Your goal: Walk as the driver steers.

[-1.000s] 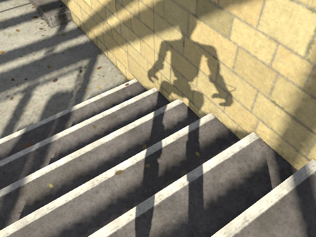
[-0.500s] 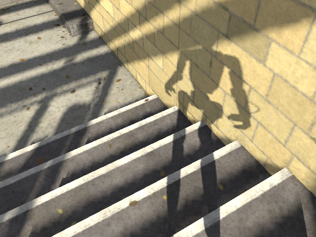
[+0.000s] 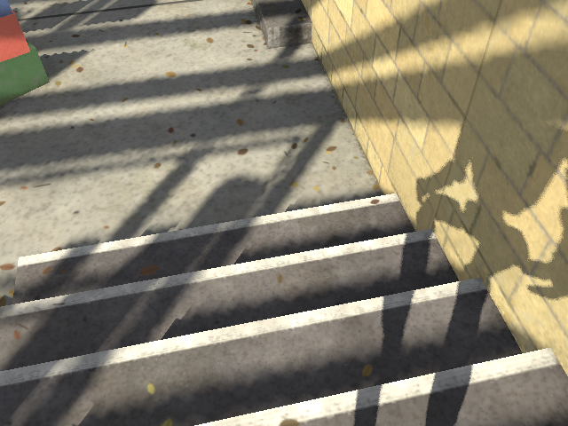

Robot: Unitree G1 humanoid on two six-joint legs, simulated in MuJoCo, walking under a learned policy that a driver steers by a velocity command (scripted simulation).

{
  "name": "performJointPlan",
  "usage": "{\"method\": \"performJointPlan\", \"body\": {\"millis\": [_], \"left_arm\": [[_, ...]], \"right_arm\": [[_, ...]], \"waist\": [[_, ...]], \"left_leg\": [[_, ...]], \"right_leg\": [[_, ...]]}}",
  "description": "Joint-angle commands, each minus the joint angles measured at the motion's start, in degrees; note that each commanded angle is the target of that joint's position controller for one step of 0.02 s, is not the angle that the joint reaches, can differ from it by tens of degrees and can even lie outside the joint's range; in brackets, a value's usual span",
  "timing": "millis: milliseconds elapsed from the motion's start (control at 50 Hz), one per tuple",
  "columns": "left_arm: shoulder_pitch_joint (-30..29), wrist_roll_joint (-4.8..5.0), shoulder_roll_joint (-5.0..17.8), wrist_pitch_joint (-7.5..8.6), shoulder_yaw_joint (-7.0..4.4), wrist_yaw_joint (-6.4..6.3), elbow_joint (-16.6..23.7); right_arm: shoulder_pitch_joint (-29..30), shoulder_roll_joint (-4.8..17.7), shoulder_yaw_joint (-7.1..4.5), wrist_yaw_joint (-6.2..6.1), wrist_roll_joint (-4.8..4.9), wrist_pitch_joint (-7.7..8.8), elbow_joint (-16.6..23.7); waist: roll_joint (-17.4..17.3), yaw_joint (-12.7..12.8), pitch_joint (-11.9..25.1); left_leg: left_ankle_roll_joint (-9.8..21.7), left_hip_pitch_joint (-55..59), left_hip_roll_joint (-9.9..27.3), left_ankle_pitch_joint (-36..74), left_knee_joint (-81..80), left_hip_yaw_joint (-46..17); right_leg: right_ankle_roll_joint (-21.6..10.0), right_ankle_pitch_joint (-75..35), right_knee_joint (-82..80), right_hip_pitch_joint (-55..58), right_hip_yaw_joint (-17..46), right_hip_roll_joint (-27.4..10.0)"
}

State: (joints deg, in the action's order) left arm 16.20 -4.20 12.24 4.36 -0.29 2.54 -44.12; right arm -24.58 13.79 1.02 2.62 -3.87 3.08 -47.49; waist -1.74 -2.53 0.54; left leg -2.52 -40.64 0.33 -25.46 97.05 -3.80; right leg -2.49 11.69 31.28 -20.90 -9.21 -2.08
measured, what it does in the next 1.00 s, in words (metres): walks ahead, turning left: left foot, then right foot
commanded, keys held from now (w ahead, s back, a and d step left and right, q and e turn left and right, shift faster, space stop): q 0.66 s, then no key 0.34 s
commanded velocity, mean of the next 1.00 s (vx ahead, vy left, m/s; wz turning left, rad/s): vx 0.05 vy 0.00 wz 0.50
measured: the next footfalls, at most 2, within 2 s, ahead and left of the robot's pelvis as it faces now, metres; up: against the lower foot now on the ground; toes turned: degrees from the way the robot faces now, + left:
left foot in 0.28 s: +0.11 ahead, +0.15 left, +0.00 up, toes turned +16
right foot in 0.88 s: +0.16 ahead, -0.07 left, +0.00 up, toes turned +28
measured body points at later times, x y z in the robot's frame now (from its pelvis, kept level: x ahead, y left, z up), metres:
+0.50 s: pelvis +0.07 +0.07 +0.01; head +0.09 +0.08 +0.46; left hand +0.18 +0.38 -0.06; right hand +0.25 -0.18 -0.09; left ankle +0.08 +0.14 -0.73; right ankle +0.13 -0.08 -0.64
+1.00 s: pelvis +0.10 +0.01 +0.00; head +0.11 +0.02 +0.45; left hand +0.09 +0.28 -0.11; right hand +0.33 -0.15 -0.11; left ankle +0.05 +0.13 -0.69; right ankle +0.12 -0.08 -0.73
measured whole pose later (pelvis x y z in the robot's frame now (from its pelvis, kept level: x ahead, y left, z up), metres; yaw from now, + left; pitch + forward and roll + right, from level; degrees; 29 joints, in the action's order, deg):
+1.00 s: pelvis +0.10 +0.01 +0.00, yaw +29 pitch +4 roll -1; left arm 13.9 -0.5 12.1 3.7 -0.1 3.9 -41.5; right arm -14.2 14.5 -1.8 2.9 -2.2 1.4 -41.0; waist -1.1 0.9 3.1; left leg -6.7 -29.6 -2.7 -29.7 50.8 -7.8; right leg -2.8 16.7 28.1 -15.9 -3.2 2.7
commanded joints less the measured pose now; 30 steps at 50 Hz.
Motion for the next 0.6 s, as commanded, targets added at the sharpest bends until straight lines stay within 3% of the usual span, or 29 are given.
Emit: {"method": "performJointPlan", "body": {"millis": [20,40,60,80,100,120,160,200,220,260,280,300,320,340,360,380,400,420,440,480,520,600], "left_arm": [[-4.79,1.07,3.23,4.28,-1.48,-3.75,4.9],[-4.18,1.09,5.38,4.47,-2.03,-4.45,4.21],[-1.78,0.57,8.07,4.12,-3.15,-4.76,3.22],[-0.37,0.12,10.53,3.86,-4.1,-4.83,2.79],[-1.24,-1.03,12.29,3.34,-4.89,-4.52,3.26],[-2.63,-0.66,12.3,3.31,-5.35,-4.32,3.93],[-6.03,0.51,12.47,3.55,-6.23,-4.57,5.55],[-5.28,0.29,12.48,3.07,-6.88,-5.46,5.83],[-4.44,0.36,12.51,2.73,-7.11,-5.88,5.72],[-4.58,0.51,12.61,1.98,-7.14,-5.91,5.01],[-3.89,0.41,11.61,1.69,-6.81,-5.47,4.58],[-1.68,-0.81,6.97,1.68,-5.88,-5.32,5.87],[-5.1,-0.62,4.78,2.94,-4.95,-5.23,11.77],[-13.34,2.03,5.1,2.77,-4.34,-4.42,12.18],[-15.04,3.36,6.24,2.43,-4.61,-4.54,12.79],[-11.64,2.88,10.6,2.02,-6.17,-5.28,10.87],[-8.48,1.68,11.43,1.71,-6.17,-5.79,9.51],[-6.59,0.57,10.77,1.19,-5.81,-5.91,8.38],[-6.23,-0.09,8.54,0.4,-4.99,-5.44,7.88],[-4.52,0.57,6.71,-0.69,-4.21,-4.17,7.14],[-3.76,0.77,7.81,-1.41,-4.08,-3.65,7.09],[-6.92,0.65,7.61,-2.65,-3.08,-4.73,8.16]], "right_arm": [[-4.93,-0.48,0.09,0.82,-1.2,-0.08,3.02],[-3.81,-1.01,-0.01,1.89,-1.18,-0.16,3.03],[-1.52,-0.81,0.02,2.83,-1.06,-0.44,3.9],[0.78,-0.02,-0.47,2.89,-0.92,-0.34,4.99],[1.11,-0.4,-0.53,2.61,-1.01,-0.7,6.27],[1.29,0.57,-1.03,2.14,-0.52,-0.87,6.91],[5.13,2.88,-2.07,1.26,-0.86,-0.81,8.19],[8.93,3.51,-2.87,0.8,-0.84,-0.79,9.65],[10.72,3.84,-3.39,0.75,-0.28,-0.65,10.25],[11.7,5.14,-4.92,0.76,1.72,0.42,10.73],[9.99,6.97,-6.22,0.61,2.54,1.3,10.33],[3.61,12.08,-8.1,-0.74,1.92,1.89,9.3],[-2.54,17.88,-9.12,-1.16,1.45,2.84,10.77],[-7.14,15.58,-9.47,-0.84,-1.26,4.31,7.31],[-6.74,13.71,-9.48,-0.45,-0.53,4.73,6.19],[-2.07,11.07,-8.72,-0.15,1.73,4.28,6.77],[3.15,9.45,-7.99,0.33,3.14,3.69,7.95],[6.7,8.78,-7.51,0.64,2.98,2.75,9.33],[8.75,8.7,-7.28,0.56,1.71,1.77,10.16],[10.38,9.35,-7.25,0.42,0.87,1.28,11.35],[9.27,9.38,-7.04,0.4,1.1,1.88,11.35],[4.52,9.13,-6.66,0.48,1.69,2.8,10.51]], "waist": [[5.33,-1.38,1.67],[5.83,-1.61,0.92],[4.66,0.08,-0.08],[6.15,0.71,1.1],[6.35,0.04,2.04],[5.9,-0.44,1.79],[6.54,0.93,1.56],[5.91,3.31,1.31],[6.1,4.33,0.86],[5.95,3.91,0.97],[3.75,2.77,2.92],[-8.01,1.88,11.88],[-10.84,-0.19,18.48],[-1.42,-5.06,8.73],[-2.56,-4.7,5.06],[-2.76,-1.21,5.14],[-3.53,1.83,4.27],[-2.85,4.05,3.37],[-1.42,4.46,4.1],[-0.71,5.24,5.25],[-2.19,4.58,4.77],[-2.73,1.07,4.42]], "left_leg": [[-1.23,4.85,6.1,13.9,-21.47,1.66],[-1.49,7.41,6.93,15.71,-34.04,3.89],[-1.58,8.43,6.57,16.95,-40.78,5.55],[-1.03,10.33,5.81,16.49,-40.83,5.56],[-0.35,11.12,5.63,16.24,-39.55,4.42],[0.4,9.65,6.0,16.22,-42.14,2.62],[1.76,7.97,5.78,13.44,-47.6,3.04],[3.18,8.62,4.76,10.65,-51.19,5.14],[3.88,9.93,3.79,10.75,-54.49,6.43],[7.05,19.24,-0.08,18.58,-64.51,9.56],[10.1,28.44,-1.56,27.03,-68.67,9.15],[20.1,46.02,8.04,51.29,-69.94,-3.16],[32.24,59.46,19.59,52.37,-74.24,-26.84],[28.8,57.09,20.31,52.01,-75.19,-26.88],[26.29,53.81,19.08,52.35,-74.82,-22.44],[24.74,47.39,17.97,52.99,-75.05,-18.42],[23.67,39.13,16.9,54.15,-75.98,-15.55],[22.39,31.67,15.37,51.11,-78.1,-13.8],[21.52,27.59,13.14,48.54,-78.57,-11.94],[21.12,23.04,10.88,46.14,-78.66,-10.32],[20.96,21.75,10.06,41.8,-78.22,-11.33],[21.52,28.42,11.46,33.65,-76.07,-18.15]], "right_leg": [[-14.04,-28.66,-15.51,-4.48,6.1,-13.83],[-12.19,-23.92,-16.97,-3.88,3.53,-12.78],[-11.9,-22.42,-16.76,-2.28,3.81,-13.86],[-13.18,-26.41,-16.95,-0.84,5.77,-16.41],[-13.54,-26.42,-16.3,0.44,6.44,-19.14],[-13.73,-25.66,-16.67,3.45,7.2,-21.23],[-12.66,-19.88,-16.36,9.22,6.66,-22.09],[-10.28,-11.26,-15.48,13.18,5.57,-22.55],[-8.82,-7.78,-14.84,14.43,4.75,-22.25],[-5.42,-1.74,-10.64,12.56,2.03,-20.47],[-2.73,0.0,-5.82,9.0,-0.01,-18.15],[3.53,12.4,12.55,0.81,-8.02,-10.7],[6.47,33.99,24.4,-15.66,-0.18,0.0],[5.93,33.02,27.05,-26.89,10.06,1.37],[5.94,31.2,31.79,-30.18,11.96,0.0],[5.93,28.33,36.17,-26.62,13.04,-1.67],[6.1,25.47,37.17,-21.98,13.48,-2.4],[6.31,21.37,36.61,-16.99,13.73,-2.74],[6.62,15.86,36.81,-13.74,13.22,-1.82],[7.19,8.76,37.46,-10.38,12.02,0.14],[7.51,6.71,37.34,-9.75,11.99,0.65],[9.4,9.34,31.74,-14.47,12.96,-0.08]]}}
Velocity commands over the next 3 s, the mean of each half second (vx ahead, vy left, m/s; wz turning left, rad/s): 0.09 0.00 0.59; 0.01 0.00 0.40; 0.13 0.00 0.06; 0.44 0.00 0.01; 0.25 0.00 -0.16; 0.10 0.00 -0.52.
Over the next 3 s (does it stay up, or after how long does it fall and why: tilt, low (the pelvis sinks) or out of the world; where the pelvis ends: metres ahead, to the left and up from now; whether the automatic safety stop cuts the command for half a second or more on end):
stays up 0.72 0.13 -0.30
